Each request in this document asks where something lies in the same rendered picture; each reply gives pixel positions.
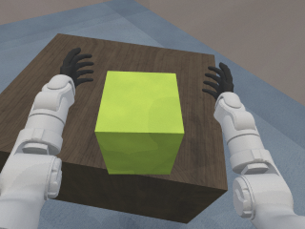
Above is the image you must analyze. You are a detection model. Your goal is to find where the pedestal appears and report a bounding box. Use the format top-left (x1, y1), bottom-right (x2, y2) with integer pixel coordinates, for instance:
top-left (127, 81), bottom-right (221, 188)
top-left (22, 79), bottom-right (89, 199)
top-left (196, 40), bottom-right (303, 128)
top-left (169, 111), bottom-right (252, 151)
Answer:
top-left (0, 33), bottom-right (228, 224)

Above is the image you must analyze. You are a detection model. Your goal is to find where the right robot forearm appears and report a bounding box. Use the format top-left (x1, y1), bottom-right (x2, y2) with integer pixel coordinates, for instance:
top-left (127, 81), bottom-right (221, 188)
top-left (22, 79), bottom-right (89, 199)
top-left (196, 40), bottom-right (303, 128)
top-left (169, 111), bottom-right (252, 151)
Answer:
top-left (213, 92), bottom-right (294, 210)

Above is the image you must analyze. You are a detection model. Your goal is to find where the robot left upper arm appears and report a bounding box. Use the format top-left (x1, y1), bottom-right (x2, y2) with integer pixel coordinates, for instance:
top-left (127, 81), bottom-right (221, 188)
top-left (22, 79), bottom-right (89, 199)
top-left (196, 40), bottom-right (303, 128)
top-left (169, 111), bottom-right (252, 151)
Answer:
top-left (0, 153), bottom-right (62, 229)

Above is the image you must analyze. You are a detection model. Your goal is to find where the left robot hand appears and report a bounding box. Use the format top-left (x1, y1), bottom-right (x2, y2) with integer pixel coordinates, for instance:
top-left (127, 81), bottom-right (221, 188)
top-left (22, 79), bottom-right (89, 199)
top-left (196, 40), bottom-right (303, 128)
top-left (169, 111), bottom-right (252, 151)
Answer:
top-left (60, 47), bottom-right (94, 89)

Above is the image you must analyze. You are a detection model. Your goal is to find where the robot right upper arm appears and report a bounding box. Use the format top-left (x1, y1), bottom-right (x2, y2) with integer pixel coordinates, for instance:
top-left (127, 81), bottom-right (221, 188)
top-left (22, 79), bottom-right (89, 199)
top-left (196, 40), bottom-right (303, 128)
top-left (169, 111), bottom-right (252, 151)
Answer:
top-left (233, 173), bottom-right (305, 229)

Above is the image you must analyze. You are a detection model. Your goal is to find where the right robot hand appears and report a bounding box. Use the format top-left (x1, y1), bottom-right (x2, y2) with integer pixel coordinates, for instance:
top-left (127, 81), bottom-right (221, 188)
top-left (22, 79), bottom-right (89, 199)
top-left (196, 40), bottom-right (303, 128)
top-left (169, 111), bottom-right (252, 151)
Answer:
top-left (202, 62), bottom-right (234, 102)

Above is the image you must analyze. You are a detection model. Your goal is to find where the carton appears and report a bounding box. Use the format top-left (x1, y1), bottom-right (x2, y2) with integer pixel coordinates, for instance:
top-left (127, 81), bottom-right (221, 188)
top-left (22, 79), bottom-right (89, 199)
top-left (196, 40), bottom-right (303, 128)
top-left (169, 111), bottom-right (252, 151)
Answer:
top-left (94, 71), bottom-right (185, 175)

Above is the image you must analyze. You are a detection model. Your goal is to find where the left robot forearm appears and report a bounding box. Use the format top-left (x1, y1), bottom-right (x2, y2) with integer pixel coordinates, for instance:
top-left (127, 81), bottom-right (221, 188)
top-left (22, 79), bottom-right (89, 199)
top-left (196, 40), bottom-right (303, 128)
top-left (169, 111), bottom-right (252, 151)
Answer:
top-left (0, 74), bottom-right (75, 196)

